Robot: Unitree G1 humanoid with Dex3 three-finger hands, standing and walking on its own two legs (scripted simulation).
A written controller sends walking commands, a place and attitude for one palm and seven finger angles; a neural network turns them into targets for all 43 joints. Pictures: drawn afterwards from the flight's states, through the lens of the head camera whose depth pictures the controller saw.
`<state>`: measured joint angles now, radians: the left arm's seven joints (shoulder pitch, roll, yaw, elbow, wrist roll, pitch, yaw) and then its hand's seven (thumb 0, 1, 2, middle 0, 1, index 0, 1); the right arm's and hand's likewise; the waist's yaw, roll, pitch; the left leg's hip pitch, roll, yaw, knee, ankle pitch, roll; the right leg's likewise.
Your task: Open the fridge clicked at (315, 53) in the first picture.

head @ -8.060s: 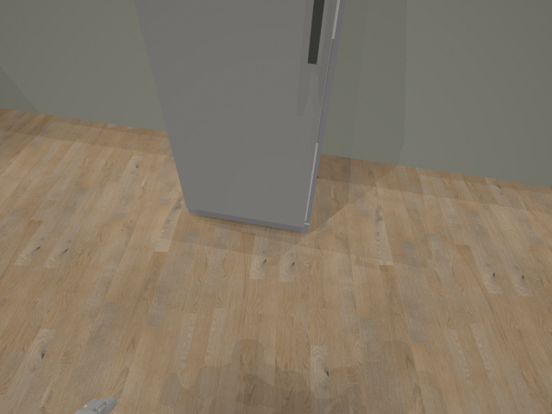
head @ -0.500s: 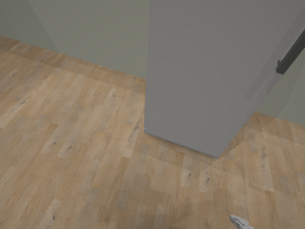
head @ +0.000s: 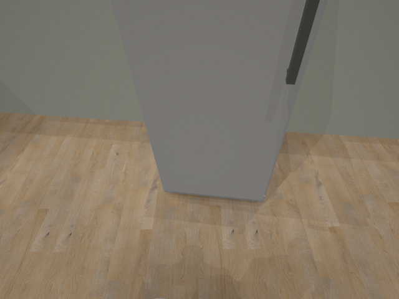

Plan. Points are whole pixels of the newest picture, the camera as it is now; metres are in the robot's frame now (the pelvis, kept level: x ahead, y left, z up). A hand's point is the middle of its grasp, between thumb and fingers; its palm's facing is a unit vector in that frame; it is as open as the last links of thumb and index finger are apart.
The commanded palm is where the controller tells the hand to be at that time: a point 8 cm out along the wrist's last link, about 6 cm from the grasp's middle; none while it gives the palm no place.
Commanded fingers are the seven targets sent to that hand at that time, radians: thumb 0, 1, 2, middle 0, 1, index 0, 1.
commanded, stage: take the last steps up to it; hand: right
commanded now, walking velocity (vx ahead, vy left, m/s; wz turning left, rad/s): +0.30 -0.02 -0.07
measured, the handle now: (306, 13) +0.69 -0.24 +0.25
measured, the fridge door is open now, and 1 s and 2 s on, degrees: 0 0 0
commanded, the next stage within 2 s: come to a stop and stand still in 0.56 s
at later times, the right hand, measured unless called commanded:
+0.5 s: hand (266, 272) +0.22 -0.14 -0.16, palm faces +0.06 +0.98 -0.19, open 7.4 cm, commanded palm none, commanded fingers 0.00 -0.90 -0.90 0.20 0.30 0.20 0.30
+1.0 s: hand (286, 288) +0.19 -0.19 -0.18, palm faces +0.06 +0.98 -0.18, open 7.4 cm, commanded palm none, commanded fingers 0.00 -0.90 -0.90 0.20 0.30 0.20 0.30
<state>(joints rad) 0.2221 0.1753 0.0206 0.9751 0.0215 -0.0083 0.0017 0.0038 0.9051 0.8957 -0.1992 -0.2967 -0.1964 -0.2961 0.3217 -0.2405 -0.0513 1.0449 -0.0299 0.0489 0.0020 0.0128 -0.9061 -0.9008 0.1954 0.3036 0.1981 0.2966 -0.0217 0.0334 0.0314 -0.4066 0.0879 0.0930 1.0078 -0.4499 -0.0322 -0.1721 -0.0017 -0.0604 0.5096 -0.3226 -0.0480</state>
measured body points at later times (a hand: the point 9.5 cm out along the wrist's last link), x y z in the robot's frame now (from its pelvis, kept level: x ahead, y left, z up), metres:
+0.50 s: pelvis +0.14 +0.03 -0.01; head +0.15 +0.05 +0.44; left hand +0.07 +0.25 -0.17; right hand +0.22 -0.19 -0.15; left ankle +0.19 +0.13 -0.74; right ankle +0.04 -0.08 -0.66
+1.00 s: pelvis +0.20 -0.01 +0.00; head +0.23 -0.03 +0.45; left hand +0.31 +0.21 -0.14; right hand +0.19 -0.24 -0.17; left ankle +0.17 +0.13 -0.68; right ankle +0.27 -0.11 -0.74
